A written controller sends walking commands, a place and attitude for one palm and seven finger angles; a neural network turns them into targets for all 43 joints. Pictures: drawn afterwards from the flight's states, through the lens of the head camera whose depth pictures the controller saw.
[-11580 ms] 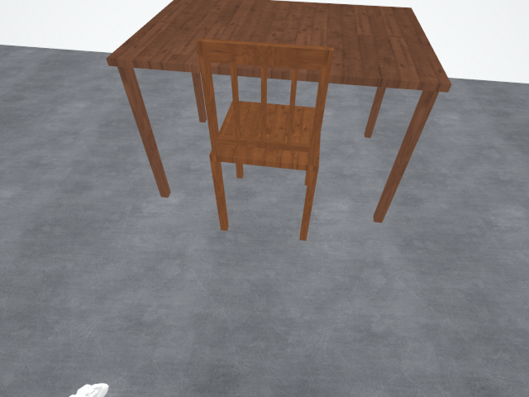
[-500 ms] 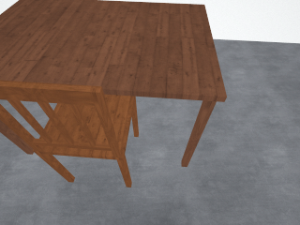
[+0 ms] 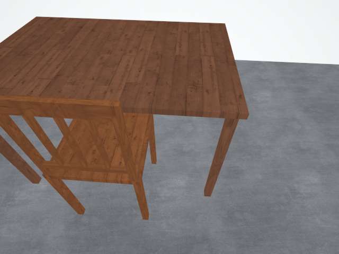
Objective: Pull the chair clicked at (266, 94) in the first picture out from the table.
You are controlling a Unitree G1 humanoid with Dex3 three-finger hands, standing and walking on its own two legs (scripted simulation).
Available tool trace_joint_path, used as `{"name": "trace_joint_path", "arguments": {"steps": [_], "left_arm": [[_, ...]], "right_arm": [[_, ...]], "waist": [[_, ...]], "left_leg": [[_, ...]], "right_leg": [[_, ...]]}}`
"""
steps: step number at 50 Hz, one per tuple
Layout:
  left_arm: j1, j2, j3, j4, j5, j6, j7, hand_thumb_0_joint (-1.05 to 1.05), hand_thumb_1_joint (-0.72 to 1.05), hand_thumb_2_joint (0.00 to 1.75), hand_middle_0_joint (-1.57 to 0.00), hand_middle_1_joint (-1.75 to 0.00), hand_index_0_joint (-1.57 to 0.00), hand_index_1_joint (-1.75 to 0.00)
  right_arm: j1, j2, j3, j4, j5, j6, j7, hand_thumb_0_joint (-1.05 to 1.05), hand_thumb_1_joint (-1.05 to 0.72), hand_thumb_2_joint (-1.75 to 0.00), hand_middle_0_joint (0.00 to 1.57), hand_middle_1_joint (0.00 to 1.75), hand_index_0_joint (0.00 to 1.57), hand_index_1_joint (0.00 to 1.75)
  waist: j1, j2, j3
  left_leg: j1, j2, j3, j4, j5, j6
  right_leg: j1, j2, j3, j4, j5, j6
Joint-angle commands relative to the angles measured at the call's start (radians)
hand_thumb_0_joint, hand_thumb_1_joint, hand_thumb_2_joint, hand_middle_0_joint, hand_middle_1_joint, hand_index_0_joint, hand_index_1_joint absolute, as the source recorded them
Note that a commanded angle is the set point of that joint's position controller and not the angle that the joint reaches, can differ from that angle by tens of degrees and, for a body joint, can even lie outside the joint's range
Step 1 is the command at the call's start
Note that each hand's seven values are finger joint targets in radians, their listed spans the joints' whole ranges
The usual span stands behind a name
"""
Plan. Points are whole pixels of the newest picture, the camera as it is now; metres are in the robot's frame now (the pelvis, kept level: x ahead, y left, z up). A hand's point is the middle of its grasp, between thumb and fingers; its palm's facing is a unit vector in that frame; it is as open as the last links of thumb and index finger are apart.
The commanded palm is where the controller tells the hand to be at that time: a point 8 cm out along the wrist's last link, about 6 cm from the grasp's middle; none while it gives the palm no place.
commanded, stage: come to a stop and stand still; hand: left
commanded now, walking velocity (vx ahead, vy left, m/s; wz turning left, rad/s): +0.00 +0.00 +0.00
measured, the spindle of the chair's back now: (73, 143) +0.45 +0.36 -0.08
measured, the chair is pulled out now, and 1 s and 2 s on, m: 0.00 0.00 0.00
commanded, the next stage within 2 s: look again from close up in 0.12 s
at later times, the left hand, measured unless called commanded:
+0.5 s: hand out of the picture +0.02 +0.21 -0.18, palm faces +0.01 -0.97 -0.22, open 7.4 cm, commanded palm none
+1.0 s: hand out of the picture -0.01 +0.24 -0.17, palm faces -0.03 -0.97 -0.23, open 7.4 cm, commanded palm none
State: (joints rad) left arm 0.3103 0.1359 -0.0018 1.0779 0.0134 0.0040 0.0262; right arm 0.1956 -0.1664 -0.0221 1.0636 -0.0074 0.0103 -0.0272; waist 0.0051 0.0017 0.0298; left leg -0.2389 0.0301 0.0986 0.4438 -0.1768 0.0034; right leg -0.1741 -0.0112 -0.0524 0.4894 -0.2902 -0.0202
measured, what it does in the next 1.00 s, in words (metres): shifts its weight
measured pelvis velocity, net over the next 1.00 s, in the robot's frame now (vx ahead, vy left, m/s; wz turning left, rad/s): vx -0.01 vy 0.05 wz -0.02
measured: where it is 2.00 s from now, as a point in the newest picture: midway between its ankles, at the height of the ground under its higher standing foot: outside the picture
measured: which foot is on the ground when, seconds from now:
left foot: down 0.00-1.00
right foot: down 0.00-1.00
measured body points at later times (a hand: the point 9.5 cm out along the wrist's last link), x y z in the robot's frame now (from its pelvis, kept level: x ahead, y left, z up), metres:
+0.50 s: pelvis +0.00 +0.02 -0.01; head +0.00 +0.03 +0.44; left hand +0.02 +0.26 -0.16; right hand +0.00 -0.21 -0.16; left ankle +0.04 +0.12 -0.74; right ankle -0.01 -0.10 -0.74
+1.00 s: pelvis -0.01 +0.05 +0.00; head +0.00 +0.05 +0.45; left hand -0.01 +0.29 -0.15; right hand +0.02 -0.19 -0.15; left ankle +0.04 +0.12 -0.74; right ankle -0.01 -0.10 -0.74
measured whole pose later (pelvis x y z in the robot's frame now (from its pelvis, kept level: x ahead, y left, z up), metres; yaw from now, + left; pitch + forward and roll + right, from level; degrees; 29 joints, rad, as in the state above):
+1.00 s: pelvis -0.01 +0.05 +0.00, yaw -1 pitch -2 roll +0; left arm 0.32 0.20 -0.01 1.04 0.02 0.00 0.03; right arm 0.23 -0.21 -0.01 1.05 -0.01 0.00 -0.01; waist 0.00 0.01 0.05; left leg -0.25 -0.02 0.14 0.44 -0.17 0.08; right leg -0.18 -0.06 -0.01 0.46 -0.25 0.05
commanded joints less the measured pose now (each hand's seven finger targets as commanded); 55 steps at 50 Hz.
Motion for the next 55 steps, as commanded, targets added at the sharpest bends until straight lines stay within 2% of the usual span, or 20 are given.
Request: {"name": "trace_joint_path", "arguments": {"steps": [1,10,11,12,13,15,16,17,19,20,21,22,24,26,27,34,38,45,51,55], "left_arm": [[0.045,0.098,0.016,-0.025,0.003,-0.024,0.007,0.00,0.90,0.90,-0.20,-0.30,-0.20,-0.30],[0.093,0.079,0.011,0.014,-0.002,-0.030,0.007,0.00,0.90,0.90,-0.20,-0.30,-0.20,-0.30],[0.034,0.276,0.006,-0.063,0.015,-0.046,0.009,0.00,0.90,0.90,-0.20,-0.30,-0.20,-0.30],[0.032,0.227,0.036,-0.076,0.012,-0.041,0.013,0.00,0.90,0.90,-0.20,-0.30,-0.20,-0.30],[0.043,0.191,0.033,-0.064,0.017,-0.045,0.016,0.00,0.90,0.90,-0.20,-0.30,-0.20,-0.30],[0.041,0.162,0.024,-0.078,0.014,-0.040,0.016,0.00,0.90,0.90,-0.20,-0.30,-0.20,-0.30],[0.029,0.145,0.019,-0.089,0.013,-0.037,0.021,0.00,0.90,0.90,-0.20,-0.30,-0.20,-0.30],[0.015,0.144,0.023,-0.089,0.011,-0.036,0.023,0.00,0.90,0.90,-0.20,-0.30,-0.20,-0.30],[0.013,0.140,0.024,-0.099,0.009,-0.032,0.023,0.00,0.90,0.90,-0.20,-0.30,-0.20,-0.30],[0.026,0.136,0.023,-0.096,0.008,-0.030,0.023,0.00,0.90,0.90,-0.20,-0.30,-0.20,-0.30],[0.053,0.128,0.017,-0.096,0.009,-0.030,0.024,0.00,0.90,0.90,-0.20,-0.30,-0.20,-0.30],[0.059,0.135,0.018,-0.090,0.006,-0.029,0.024,0.00,0.90,0.90,-0.20,-0.30,-0.20,-0.30],[0.066,0.147,0.022,-0.086,0.005,-0.026,0.023,0.00,0.90,0.90,-0.20,-0.30,-0.20,-0.30],[0.074,0.149,0.018,-0.092,0.006,-0.026,0.023,0.00,0.90,0.90,-0.20,-0.30,-0.20,-0.30],[0.069,0.150,0.020,-0.090,0.004,-0.025,0.023,0.00,0.90,0.90,-0.20,-0.30,-0.20,-0.30],[0.025,0.165,0.023,-0.109,0.009,-0.017,0.019,0.00,0.90,0.90,-0.20,-0.30,-0.20,-0.30],[0.029,0.171,0.022,-0.108,0.011,-0.015,0.015,0.00,0.90,0.90,-0.20,-0.30,-0.20,-0.30],[0.045,0.173,0.019,-0.084,0.013,-0.018,0.013,0.00,0.90,0.90,-0.20,-0.30,-0.20,-0.30],[0.064,0.166,0.014,-0.058,0.012,-0.023,0.015,0.00,0.90,0.90,-0.20,-0.30,-0.20,-0.30],[0.071,0.161,0.012,-0.037,0.011,-0.021,0.016,0.00,0.90,0.90,-0.20,-0.30,-0.20,-0.30]], "right_arm": [[0.072,-0.059,-0.002,0.002,-0.005,-0.017,0.005,0.00,-0.90,-0.90,0.20,0.30,0.20,0.30],[0.125,-0.043,0.010,0.046,-0.006,-0.026,0.001,0.00,-0.90,-0.90,0.20,0.30,0.20,0.30],[0.040,-0.180,-0.021,-0.077,-0.022,-0.015,0.012,0.00,-0.90,-0.90,0.20,0.30,0.20,0.30],[0.055,-0.171,-0.045,-0.094,-0.020,-0.031,0.001,0.00,-0.90,-0.90,0.20,0.30,0.20,0.30],[0.060,-0.129,-0.043,-0.077,-0.018,-0.031,-0.003,0.00,-0.90,-0.90,0.20,0.30,0.20,0.30],[0.128,-0.079,-0.037,-0.080,-0.016,-0.020,0.001,0.00,-0.90,-0.90,0.20,0.30,0.20,0.30],[0.164,-0.056,-0.024,-0.081,-0.021,-0.017,0.006,0.00,-0.90,-0.90,0.20,0.30,0.20,0.30],[0.163,-0.059,-0.026,-0.077,-0.020,-0.020,0.007,0.00,-0.90,-0.90,0.20,0.30,0.20,0.30],[0.175,-0.070,-0.025,-0.076,-0.016,-0.029,0.005,0.00,-0.90,-0.90,0.20,0.30,0.20,0.30],[0.171,-0.074,-0.023,-0.073,-0.014,-0.033,0.004,0.00,-0.90,-0.90,0.20,0.30,0.20,0.30],[0.168,-0.077,-0.017,-0.071,-0.014,-0.038,0.004,0.00,-0.90,-0.90,0.20,0.30,0.20,0.30],[0.155,-0.090,-0.017,-0.072,-0.011,-0.040,0.002,0.00,-0.90,-0.90,0.20,0.30,0.20,0.30],[0.142,-0.111,-0.019,-0.076,-0.009,-0.041,-0.001,0.00,-0.90,-0.90,0.20,0.30,0.20,0.30],[0.138,-0.119,-0.017,-0.075,-0.008,-0.045,-0.001,0.00,-0.90,-0.90,0.20,0.30,0.20,0.30],[0.134,-0.121,-0.017,-0.074,-0.008,-0.045,-0.001,0.00,-0.90,-0.90,0.20,0.30,0.20,0.30],[0.094,-0.153,-0.024,-0.080,-0.010,-0.035,0.006,0.00,-0.90,-0.90,0.20,0.30,0.20,0.30],[0.071,-0.172,-0.026,-0.081,-0.010,-0.033,0.011,0.00,-0.90,-0.90,0.20,0.30,0.20,0.30],[0.058,-0.179,-0.026,-0.067,-0.007,-0.029,0.015,0.00,-0.90,-0.90,0.20,0.30,0.20,0.30],[0.070,-0.170,-0.022,-0.041,-0.001,-0.029,0.016,0.00,-0.90,-0.90,0.20,0.30,0.20,0.30],[0.071,-0.166,-0.019,-0.020,0.000,-0.026,0.015,0.00,-0.90,-0.90,0.20,0.30,0.20,0.30]], "waist": [[-0.007,-0.036,0.048],[-0.001,0.011,0.049],[-0.039,0.072,0.189],[-0.013,0.101,0.054],[-0.022,0.075,-0.007],[-0.038,-0.069,-0.037],[-0.045,-0.141,-0.053],[-0.044,-0.143,-0.017],[-0.041,-0.059,0.017],[-0.029,-0.011,0.030],[-0.012,0.034,0.003],[-0.007,0.077,0.025],[0.000,0.093,0.029],[0.009,0.061,0.003],[0.004,0.044,-0.002],[-0.008,0.004,0.037],[-0.006,0.042,0.026],[-0.010,0.023,0.022],[-0.013,-0.001,-0.002],[-0.013,0.014,0.036]], "left_leg": [[0.079,0.078,-0.099,-0.085,-0.015,0.011],[0.055,0.077,-0.100,-0.111,-0.022,0.005],[0.021,0.019,-0.133,-0.065,-0.078,0.009],[-0.007,0.068,-0.130,0.013,-0.163,0.018],[-0.003,0.057,-0.122,0.058,-0.135,0.018],[0.007,0.029,-0.093,0.148,-0.112,0.010],[-0.016,0.025,-0.085,0.147,-0.104,0.015],[-0.018,0.032,-0.085,0.149,-0.085,0.017],[-0.023,0.054,-0.096,0.087,-0.045,0.022],[-0.039,0.068,-0.116,0.051,-0.021,0.028],[-0.031,0.084,-0.127,0.039,0.056,0.037],[-0.044,0.093,-0.140,0.018,0.075,0.041],[-0.046,0.106,-0.149,-0.008,0.101,0.048],[-0.019,0.109,-0.146,0.000,0.192,0.054],[-0.009,0.105,-0.137,-0.001,0.180,0.051],[-0.012,0.108,-0.153,-0.096,-0.044,0.050],[-0.011,0.118,-0.172,-0.156,-0.160,0.049],[0.012,0.110,-0.163,-0.171,-0.182,0.043],[0.059,0.104,-0.149,-0.156,-0.112,0.040],[0.035,0.105,-0.154,-0.181,-0.165,0.034]], "right_leg": [[-0.127,-0.108,0.132,-0.206,-0.008,-0.015],[-0.089,-0.101,0.117,-0.214,0.007,-0.018],[-0.204,-0.069,0.118,-0.178,-0.071,-0.034],[-0.190,-0.122,0.140,-0.143,-0.169,-0.038],[-0.180,-0.137,0.174,-0.167,-0.160,-0.047],[-0.218,-0.168,0.206,-0.214,-0.227,-0.055],[-0.176,-0.162,0.196,-0.196,-0.194,-0.056],[-0.212,-0.155,0.175,-0.189,-0.196,-0.056],[-0.205,-0.120,0.138,-0.131,-0.099,-0.048],[-0.179,-0.097,0.114,-0.092,-0.038,-0.038],[-0.127,-0.082,0.095,-0.055,0.054,-0.030],[-0.115,-0.074,0.081,-0.043,0.073,-0.023],[-0.094,-0.065,0.066,-0.030,0.088,-0.013],[-0.057,-0.064,0.067,-0.027,0.145,-0.008],[-0.057,-0.070,0.068,-0.028,0.143,-0.006],[-0.081,-0.071,0.068,-0.055,0.064,0.005],[-0.074,-0.069,0.058,-0.056,0.040,0.009],[-0.078,-0.080,0.071,-0.086,0.044,0.009],[-0.075,-0.090,0.085,-0.108,0.071,0.009],[-0.084,-0.090,0.084,-0.116,0.041,0.012]]}}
